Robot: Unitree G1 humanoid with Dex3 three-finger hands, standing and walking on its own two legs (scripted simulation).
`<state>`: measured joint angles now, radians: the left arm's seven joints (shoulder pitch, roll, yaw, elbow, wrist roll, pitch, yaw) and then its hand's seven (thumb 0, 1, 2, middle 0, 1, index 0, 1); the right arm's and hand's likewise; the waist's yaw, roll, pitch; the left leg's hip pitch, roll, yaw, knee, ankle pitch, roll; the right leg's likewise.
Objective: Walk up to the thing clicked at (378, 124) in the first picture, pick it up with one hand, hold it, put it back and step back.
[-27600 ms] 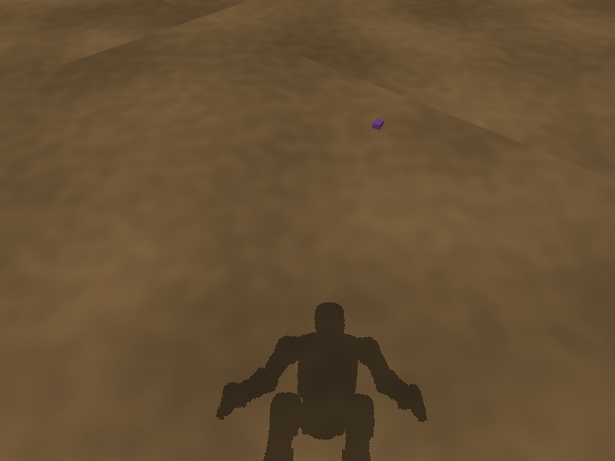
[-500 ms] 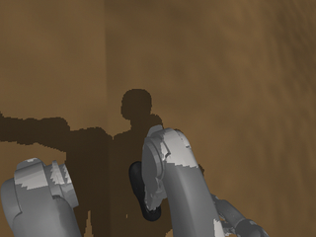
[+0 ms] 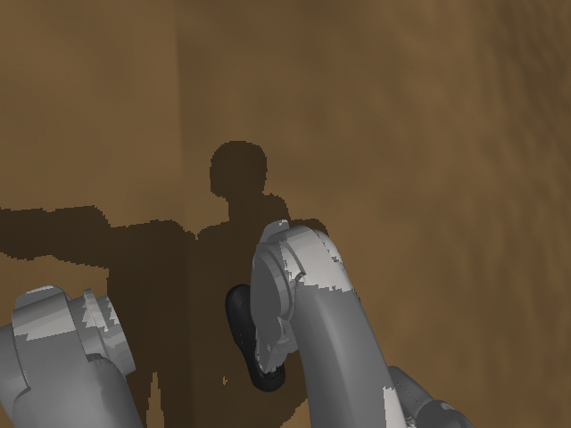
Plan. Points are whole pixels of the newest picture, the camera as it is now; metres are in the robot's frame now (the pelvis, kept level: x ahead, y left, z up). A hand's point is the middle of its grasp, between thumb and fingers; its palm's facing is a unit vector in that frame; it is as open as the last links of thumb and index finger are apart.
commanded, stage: rest palm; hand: left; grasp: from above
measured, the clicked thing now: out of the picture +0.44 +0.39 -0.28
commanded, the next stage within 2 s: close in 0.56 s
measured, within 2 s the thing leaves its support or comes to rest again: neither
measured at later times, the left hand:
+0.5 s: hand out of the picture +0.42 +0.38 -0.24, palm faces -0.47 -0.16 -0.87, open 12.4 cm
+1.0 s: hand out of the picture +0.43 +0.37 -0.24, palm faces -0.44 -0.14 -0.89, open 11.0 cm
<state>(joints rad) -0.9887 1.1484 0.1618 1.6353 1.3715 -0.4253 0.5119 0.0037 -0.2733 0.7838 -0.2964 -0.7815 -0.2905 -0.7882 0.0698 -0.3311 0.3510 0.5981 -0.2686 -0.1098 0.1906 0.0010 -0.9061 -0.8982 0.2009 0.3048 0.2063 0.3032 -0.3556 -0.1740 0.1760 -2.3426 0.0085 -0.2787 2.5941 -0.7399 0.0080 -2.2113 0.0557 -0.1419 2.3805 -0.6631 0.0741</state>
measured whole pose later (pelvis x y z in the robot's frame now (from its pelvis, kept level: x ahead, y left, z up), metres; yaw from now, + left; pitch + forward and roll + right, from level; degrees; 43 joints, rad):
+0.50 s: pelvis +0.00 +0.00 +0.00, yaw +0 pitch +26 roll -16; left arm -1.02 1.15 0.12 1.70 1.35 -0.35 0.53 0.00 -0.20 0.72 -0.32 -0.78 -0.33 -0.77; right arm 0.06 -0.34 0.35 0.61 -0.27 -0.15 0.19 0.00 -0.90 -0.90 0.20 0.30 0.21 0.30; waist -0.36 -0.17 0.16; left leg -2.36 0.01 -0.27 2.60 -0.74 0.02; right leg -2.22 0.06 -0.13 2.39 -0.66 0.07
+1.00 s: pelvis +0.00 +0.00 +0.00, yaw +0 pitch +26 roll -16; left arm -1.04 1.15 0.12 1.73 1.38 -0.35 0.59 0.00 0.00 0.58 -0.43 -0.72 -0.46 -0.69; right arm 0.04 -0.36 0.34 0.61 -0.28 -0.16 0.19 0.00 -0.89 -0.89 0.20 0.30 0.21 0.30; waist -0.37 -0.17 0.16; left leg -2.36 0.01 -0.27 2.61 -0.73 0.02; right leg -2.23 0.06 -0.14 2.39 -0.65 0.07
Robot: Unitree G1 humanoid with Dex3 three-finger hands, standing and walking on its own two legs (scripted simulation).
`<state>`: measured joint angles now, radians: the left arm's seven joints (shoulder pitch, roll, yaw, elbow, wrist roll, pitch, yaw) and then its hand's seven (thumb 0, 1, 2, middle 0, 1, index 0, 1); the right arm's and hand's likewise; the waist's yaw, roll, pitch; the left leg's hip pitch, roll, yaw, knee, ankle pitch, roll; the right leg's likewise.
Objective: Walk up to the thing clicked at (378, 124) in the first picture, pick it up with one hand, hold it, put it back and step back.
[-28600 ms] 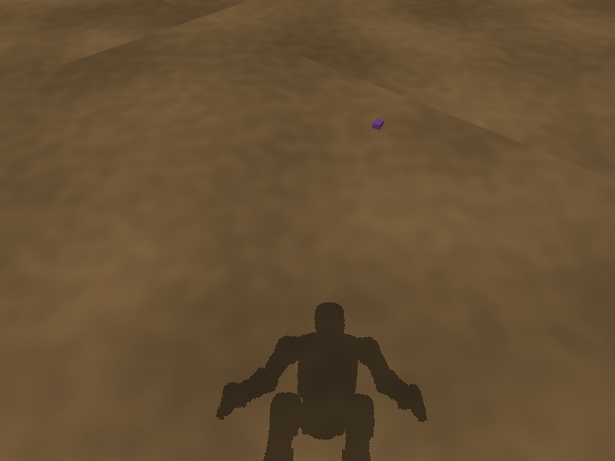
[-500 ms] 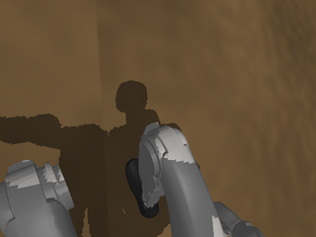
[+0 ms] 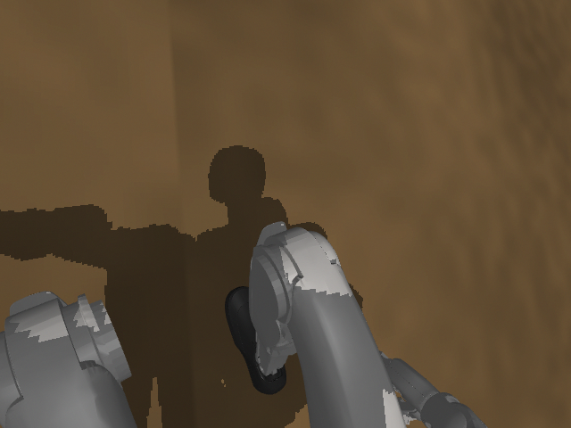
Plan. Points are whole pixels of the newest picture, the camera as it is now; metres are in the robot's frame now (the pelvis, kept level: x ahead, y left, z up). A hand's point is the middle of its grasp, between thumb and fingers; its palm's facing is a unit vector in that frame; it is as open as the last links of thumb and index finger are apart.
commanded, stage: close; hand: left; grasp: from above
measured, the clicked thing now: out of the picture +0.44 +0.39 -0.28
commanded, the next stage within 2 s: settle in 1.32 s
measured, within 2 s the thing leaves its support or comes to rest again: leaves its support in 1.72 s
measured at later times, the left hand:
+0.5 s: hand out of the picture +0.42 +0.38 -0.24, palm faces -0.44 -0.17 -0.88, open 9.1 cm
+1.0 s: hand out of the picture +0.42 +0.38 -0.24, palm faces -0.45 -0.15 -0.88, open 7.3 cm
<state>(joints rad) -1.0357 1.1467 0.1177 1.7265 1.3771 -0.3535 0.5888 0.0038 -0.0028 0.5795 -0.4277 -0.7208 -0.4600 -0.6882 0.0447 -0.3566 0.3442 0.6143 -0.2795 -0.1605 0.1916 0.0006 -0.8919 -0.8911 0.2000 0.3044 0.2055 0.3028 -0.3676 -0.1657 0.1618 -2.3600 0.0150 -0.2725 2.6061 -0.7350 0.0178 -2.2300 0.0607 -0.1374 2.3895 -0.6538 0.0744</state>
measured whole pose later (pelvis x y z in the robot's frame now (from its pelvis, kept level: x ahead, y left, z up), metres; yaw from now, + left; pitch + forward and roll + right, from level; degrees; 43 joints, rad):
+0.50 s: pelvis +0.00 +0.00 +0.00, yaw +0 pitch +26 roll -16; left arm -1.01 1.16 0.14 1.67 1.36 -0.39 0.54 0.00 0.24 0.38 -0.62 -0.54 -0.66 -0.50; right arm 0.04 -0.34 0.36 0.60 -0.28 -0.14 0.19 0.00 -0.89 -0.89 0.20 0.30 0.21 0.30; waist -0.35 -0.17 0.18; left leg -2.35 0.01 -0.28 2.61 -0.74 0.02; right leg -2.22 0.06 -0.14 2.39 -0.66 0.07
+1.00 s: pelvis +0.00 +0.00 +0.00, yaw +0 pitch +26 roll -17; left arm -1.02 1.15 0.13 1.69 1.38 -0.37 0.55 0.00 0.45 0.17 -0.80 -0.36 -0.86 -0.32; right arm 0.06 -0.34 0.35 0.61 -0.28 -0.15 0.19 0.00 -0.89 -0.89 0.20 0.30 0.21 0.30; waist -0.36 -0.16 0.16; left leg -2.36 0.01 -0.27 2.61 -0.74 0.02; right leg -2.22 0.06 -0.14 2.39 -0.66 0.07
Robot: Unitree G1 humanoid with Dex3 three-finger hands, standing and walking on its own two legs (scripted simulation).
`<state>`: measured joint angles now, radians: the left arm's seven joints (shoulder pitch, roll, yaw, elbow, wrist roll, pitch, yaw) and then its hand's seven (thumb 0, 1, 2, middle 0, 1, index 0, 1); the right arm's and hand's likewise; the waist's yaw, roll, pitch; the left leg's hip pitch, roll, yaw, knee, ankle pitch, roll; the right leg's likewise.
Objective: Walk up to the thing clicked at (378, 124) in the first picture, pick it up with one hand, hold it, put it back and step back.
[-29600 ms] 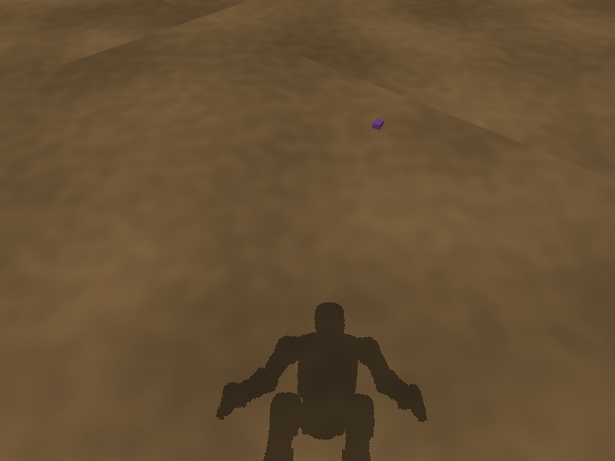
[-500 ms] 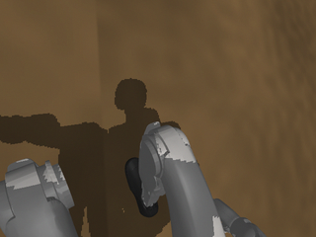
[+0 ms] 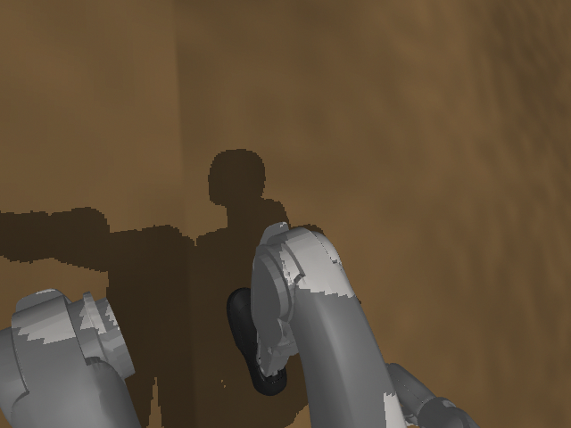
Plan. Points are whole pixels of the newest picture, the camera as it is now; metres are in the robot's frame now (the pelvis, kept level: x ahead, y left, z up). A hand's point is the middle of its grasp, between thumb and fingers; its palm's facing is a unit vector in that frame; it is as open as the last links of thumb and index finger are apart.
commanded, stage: close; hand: left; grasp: from above
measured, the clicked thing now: out of the picture +0.44 +0.39 -0.28
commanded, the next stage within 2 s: settle in 0.32 s
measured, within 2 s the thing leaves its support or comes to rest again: leaves its support in 0.72 s
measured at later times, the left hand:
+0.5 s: hand out of the picture +0.42 +0.38 -0.24, palm faces -0.45 -0.15 -0.88, open 7.1 cm
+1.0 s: hand out of the picture +0.43 +0.40 -0.17, palm faces -0.40 -0.12 -0.91, open 7.0 cm
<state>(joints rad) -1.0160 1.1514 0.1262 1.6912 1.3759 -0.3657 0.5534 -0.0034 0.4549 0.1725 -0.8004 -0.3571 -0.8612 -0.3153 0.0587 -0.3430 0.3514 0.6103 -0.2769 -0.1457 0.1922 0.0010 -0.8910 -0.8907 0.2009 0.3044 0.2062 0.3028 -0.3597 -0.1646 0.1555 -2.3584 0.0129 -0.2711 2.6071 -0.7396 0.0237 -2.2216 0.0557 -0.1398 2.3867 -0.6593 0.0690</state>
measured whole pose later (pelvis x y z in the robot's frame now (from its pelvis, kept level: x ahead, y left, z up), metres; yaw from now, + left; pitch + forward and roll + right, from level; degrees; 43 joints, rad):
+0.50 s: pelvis +0.00 +0.00 +0.00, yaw +0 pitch +26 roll -16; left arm -1.03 1.15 0.13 1.68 1.36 -0.37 0.54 0.00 0.49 0.00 -0.92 -0.18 -0.99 -0.13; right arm 0.05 -0.35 0.34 0.61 -0.27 -0.15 0.19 0.00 -0.89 -0.89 0.20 0.30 0.21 0.30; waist -0.35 -0.16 0.17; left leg -2.36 0.01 -0.27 2.60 -0.74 0.01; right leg -2.23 0.05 -0.14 2.39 -0.66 0.08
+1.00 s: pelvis +0.00 +0.00 +0.01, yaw +2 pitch +30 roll -15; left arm -0.95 1.03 0.16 1.42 1.31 -0.31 0.36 0.00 0.45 0.00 -1.01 -0.05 -1.07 -0.02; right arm 0.13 -0.35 0.20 0.62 -0.21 -0.09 0.20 0.00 -0.90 -0.89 0.20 0.30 0.21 0.30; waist -0.29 -0.07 0.06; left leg -2.38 0.00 -0.23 2.54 -0.72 0.02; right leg -2.24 0.02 -0.12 2.36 -0.67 0.06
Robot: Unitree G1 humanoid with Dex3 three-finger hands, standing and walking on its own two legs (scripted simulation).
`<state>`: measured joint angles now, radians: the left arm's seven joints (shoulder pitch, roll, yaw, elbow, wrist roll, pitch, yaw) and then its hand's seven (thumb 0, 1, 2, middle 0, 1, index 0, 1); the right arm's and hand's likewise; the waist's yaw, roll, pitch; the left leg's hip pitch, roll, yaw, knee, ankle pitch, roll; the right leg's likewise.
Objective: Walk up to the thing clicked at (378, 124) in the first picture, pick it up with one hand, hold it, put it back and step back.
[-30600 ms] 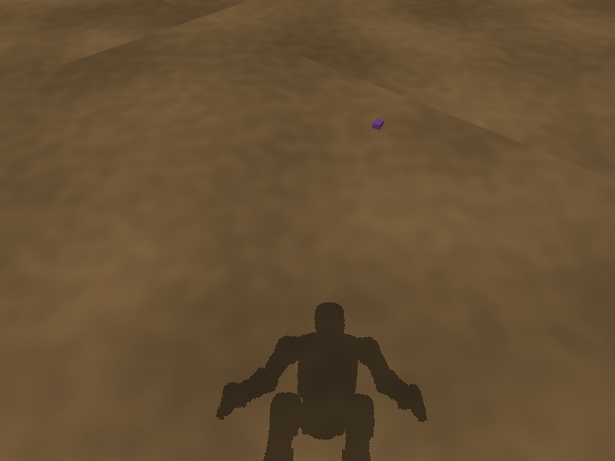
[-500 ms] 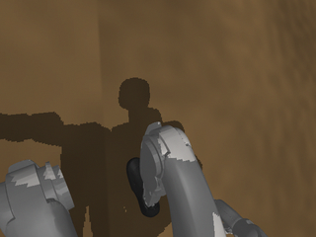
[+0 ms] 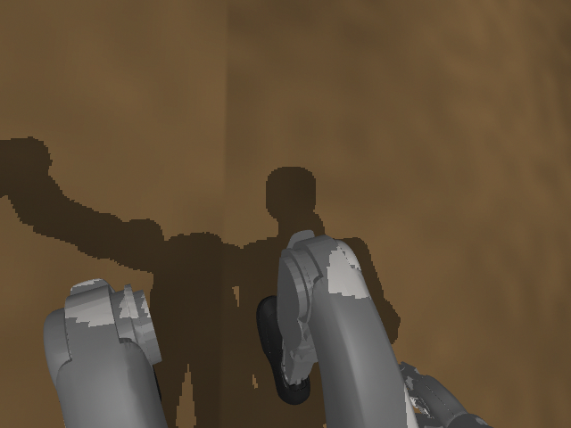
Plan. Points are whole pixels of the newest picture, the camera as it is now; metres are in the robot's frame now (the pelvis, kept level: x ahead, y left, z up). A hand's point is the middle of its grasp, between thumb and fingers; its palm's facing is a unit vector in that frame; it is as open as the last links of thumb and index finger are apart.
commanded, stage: settle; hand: left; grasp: from above
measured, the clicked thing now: out of the picture +0.46 +0.40 -0.23
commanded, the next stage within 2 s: lift in 0.36 s
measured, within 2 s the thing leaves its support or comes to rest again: neither
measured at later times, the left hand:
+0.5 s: hand out of the picture +0.44 +0.38 -0.12, palm faces -0.43 -0.07 -0.90, open 7.0 cm
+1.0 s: hand out of the picture +0.38 +0.37 +0.00, palm faces -0.46 -0.12 -0.88, open 7.0 cm
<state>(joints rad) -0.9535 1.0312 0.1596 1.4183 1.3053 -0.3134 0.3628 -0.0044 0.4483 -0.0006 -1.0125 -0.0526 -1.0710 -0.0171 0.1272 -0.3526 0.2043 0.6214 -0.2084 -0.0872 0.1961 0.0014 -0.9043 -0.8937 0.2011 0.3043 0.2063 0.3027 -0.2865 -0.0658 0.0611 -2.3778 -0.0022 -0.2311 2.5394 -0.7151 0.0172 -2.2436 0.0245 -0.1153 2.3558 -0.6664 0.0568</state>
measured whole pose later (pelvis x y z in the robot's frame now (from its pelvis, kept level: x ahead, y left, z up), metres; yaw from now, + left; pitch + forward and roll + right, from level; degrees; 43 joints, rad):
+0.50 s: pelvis -0.01 -0.01 +0.02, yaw +3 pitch +32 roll -12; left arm -0.97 0.94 0.12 1.27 1.27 -0.34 0.19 -0.01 0.44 0.00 -1.04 0.00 -1.08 0.00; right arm 0.14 -0.32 0.14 0.62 -0.14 0.03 0.13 0.00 -0.91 -0.90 0.20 0.30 0.21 0.30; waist -0.24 -0.01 0.01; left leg -2.36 -0.01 -0.18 2.44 -0.66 0.01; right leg -2.24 0.00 -0.08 2.30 -0.64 0.05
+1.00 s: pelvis -0.01 -0.01 +0.09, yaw +7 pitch +34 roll -9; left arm -0.71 0.80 0.10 0.94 1.08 -0.31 -0.01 -0.01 0.43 0.00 -1.04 -0.04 -1.08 -0.03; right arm 0.17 -0.30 0.03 0.62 -0.05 0.09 0.09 0.00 -0.91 -0.90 0.20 0.30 0.21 0.30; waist -0.15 0.04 -0.13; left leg -2.15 0.00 -0.11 2.19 -0.65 0.02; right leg -2.06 -0.02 -0.03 2.10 -0.63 0.06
